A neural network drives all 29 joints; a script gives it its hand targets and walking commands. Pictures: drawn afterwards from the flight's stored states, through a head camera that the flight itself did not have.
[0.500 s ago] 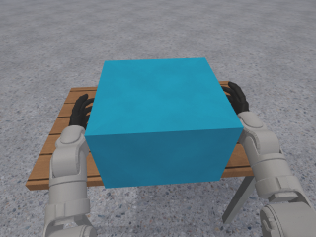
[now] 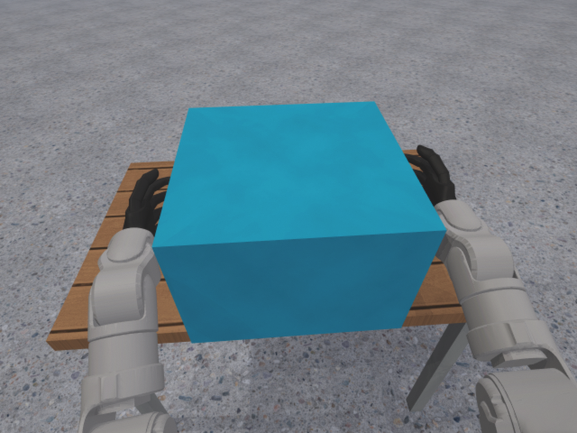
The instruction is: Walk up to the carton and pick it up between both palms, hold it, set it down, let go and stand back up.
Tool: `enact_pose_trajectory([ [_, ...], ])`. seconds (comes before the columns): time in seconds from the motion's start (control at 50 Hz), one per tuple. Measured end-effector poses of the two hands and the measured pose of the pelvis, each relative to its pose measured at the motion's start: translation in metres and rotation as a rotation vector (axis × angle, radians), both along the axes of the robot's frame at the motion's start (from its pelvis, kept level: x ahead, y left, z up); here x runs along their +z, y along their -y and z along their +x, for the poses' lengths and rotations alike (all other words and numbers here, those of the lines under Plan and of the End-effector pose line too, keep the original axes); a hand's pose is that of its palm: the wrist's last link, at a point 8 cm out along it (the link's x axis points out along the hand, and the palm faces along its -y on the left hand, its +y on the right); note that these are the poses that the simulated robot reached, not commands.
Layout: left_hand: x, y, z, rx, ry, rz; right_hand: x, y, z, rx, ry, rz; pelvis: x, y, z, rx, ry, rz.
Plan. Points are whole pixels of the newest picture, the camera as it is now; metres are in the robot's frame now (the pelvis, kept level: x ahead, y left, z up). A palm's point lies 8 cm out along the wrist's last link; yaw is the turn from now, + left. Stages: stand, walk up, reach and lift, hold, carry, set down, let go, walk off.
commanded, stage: hold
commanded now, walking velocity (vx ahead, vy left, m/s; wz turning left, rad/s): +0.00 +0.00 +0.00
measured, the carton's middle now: (290, 213) +0.40 +0.00 +0.13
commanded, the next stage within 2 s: set down in 1.70 s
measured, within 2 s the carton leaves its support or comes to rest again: neither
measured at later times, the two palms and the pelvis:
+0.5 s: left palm (140, 227) +0.35 +0.20 +0.17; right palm (435, 200) +0.36 -0.20 +0.17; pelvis +0.00 +0.00 +0.00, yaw +0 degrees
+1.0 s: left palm (143, 227) +0.35 +0.19 +0.17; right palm (437, 200) +0.36 -0.20 +0.17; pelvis +0.00 +0.00 +0.00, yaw +0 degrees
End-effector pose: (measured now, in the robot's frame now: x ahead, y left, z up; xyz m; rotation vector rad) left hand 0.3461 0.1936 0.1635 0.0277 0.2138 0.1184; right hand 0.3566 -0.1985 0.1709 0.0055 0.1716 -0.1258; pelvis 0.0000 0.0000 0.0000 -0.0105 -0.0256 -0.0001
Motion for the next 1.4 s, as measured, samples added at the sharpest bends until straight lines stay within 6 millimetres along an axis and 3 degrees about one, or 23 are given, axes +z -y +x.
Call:
enact_pose_trajectory([
  [1.4,0.0037,-0.0024,0.0064,-0.004,0.000,0.001,0.0038,-0.0023,0.0051,-0.004,0.000,-0.003,0.0002,-0.0015,-0.0005,0.001,-0.009,0.001],
])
